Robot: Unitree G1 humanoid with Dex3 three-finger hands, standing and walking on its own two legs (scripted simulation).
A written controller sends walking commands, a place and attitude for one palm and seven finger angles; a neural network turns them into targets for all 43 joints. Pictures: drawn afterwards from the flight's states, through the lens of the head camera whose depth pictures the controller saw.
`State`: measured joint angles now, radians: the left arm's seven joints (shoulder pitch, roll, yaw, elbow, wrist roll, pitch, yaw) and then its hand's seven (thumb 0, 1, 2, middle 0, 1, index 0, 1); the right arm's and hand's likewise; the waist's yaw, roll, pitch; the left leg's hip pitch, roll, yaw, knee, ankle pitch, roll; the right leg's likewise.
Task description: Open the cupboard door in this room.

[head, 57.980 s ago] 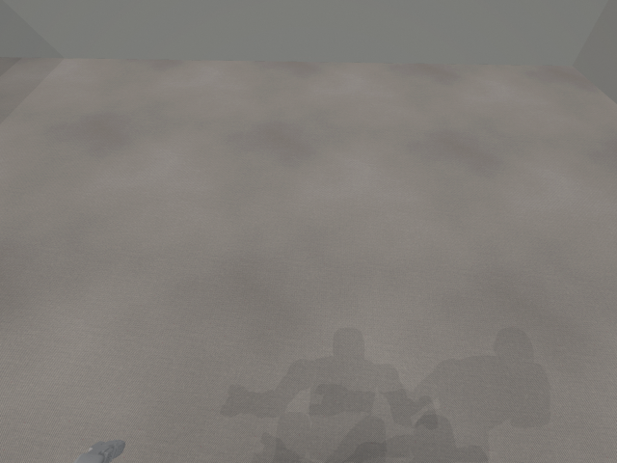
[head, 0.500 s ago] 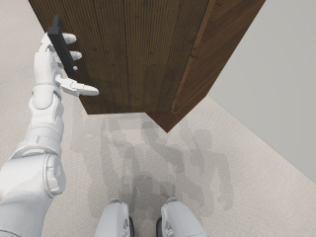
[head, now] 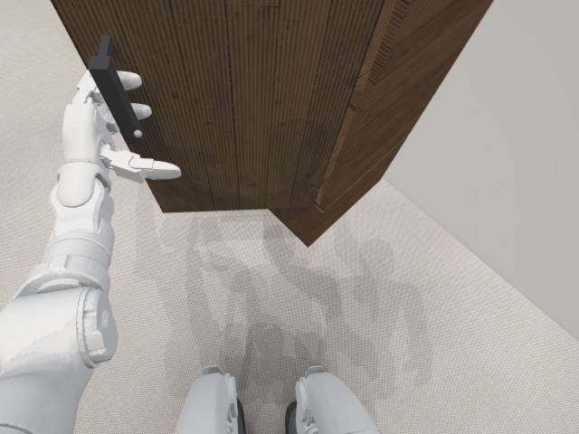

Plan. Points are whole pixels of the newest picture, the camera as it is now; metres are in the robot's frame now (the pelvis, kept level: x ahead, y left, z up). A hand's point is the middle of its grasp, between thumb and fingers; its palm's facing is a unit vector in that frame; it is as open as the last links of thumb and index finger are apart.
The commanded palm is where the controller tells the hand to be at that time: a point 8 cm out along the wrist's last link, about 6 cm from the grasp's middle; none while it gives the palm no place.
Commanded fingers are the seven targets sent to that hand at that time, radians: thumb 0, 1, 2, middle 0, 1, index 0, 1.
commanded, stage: close the thumb around the handle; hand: left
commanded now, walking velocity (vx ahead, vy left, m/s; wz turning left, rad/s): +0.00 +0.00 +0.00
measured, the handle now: (121, 93) +0.57 +0.19 +0.06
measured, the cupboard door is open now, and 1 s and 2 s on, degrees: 50 60 95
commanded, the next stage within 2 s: pull the door open along its arc in 0.56 s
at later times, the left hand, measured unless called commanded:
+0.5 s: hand (138, 130) +0.51 +0.17 +0.05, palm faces +0.04 -1.00 -0.02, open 5.7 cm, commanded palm +0.49 +0.20 +0.05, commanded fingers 0.00 0.90 0.90 -0.40 -1.35 -0.40 -1.35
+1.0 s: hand (143, 168) +0.45 +0.15 +0.05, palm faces +0.00 -1.00 -0.01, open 5.8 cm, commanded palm +0.40 +0.20 +0.05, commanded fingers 0.00 0.90 0.90 -0.40 -1.35 -0.40 -1.35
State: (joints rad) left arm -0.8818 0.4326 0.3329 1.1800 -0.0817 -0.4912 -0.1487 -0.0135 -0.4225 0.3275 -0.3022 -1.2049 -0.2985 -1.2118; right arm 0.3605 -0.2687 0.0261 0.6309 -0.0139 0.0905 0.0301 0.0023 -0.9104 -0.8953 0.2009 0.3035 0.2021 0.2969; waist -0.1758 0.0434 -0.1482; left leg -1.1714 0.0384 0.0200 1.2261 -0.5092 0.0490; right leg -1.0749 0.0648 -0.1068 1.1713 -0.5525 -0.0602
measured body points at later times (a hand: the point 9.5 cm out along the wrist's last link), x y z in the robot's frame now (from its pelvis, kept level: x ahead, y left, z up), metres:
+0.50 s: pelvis +0.00 +0.01 +0.00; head +0.15 +0.03 +0.43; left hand +0.50 +0.22 +0.06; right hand +0.00 -0.26 -0.12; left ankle +0.03 +0.09 -0.63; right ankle +0.00 -0.09 -0.63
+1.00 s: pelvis +0.01 +0.01 +0.02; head +0.13 +0.02 +0.45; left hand +0.45 +0.21 +0.05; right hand +0.04 -0.25 -0.10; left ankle +0.03 +0.09 -0.63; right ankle +0.00 -0.09 -0.63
